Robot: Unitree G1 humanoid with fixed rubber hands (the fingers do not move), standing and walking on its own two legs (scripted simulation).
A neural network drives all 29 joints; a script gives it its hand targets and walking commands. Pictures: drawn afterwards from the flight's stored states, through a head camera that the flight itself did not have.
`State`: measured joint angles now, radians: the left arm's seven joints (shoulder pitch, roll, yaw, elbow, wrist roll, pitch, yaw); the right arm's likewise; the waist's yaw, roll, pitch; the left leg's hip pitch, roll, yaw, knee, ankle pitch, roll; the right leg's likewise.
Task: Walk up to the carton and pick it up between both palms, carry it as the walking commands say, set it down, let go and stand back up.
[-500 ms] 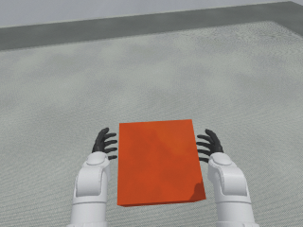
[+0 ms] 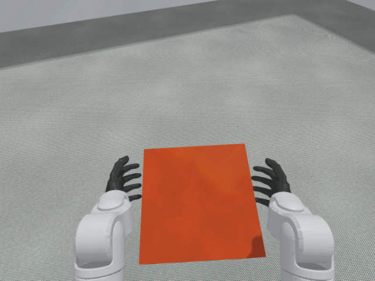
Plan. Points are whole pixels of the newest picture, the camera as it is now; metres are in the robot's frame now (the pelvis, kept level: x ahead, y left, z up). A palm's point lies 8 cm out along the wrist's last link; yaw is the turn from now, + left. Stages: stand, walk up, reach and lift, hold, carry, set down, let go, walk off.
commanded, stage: carry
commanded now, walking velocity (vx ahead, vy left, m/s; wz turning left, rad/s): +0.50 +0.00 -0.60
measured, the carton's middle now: (197, 205) +0.28 +0.00 +0.00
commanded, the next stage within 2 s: none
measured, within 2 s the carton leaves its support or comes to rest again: neither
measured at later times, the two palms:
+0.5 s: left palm (195, 95) +0.55 +0.01 +0.10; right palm (309, 126) +0.44 -0.27 +0.09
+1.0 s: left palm (256, 45) +0.85 -0.21 +0.10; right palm (342, 75) +0.66 -0.44 +0.09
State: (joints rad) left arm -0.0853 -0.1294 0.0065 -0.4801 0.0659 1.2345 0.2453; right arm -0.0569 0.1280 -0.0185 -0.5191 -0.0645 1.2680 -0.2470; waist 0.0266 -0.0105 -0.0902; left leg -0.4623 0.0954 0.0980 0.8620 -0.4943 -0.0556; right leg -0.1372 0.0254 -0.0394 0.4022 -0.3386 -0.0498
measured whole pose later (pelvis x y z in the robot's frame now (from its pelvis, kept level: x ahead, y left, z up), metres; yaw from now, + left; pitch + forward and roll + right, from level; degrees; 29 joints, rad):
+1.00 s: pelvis +0.55 -0.18 -0.02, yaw -36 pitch +4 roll +1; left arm -0.13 -0.13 0.06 -0.50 0.08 1.21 0.20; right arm -0.08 0.13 0.01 -0.54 -0.06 1.24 -0.25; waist -0.02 -0.02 -0.09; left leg -0.47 0.07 0.14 0.47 -0.08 -0.03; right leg -0.05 0.05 0.11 0.54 -0.45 -0.06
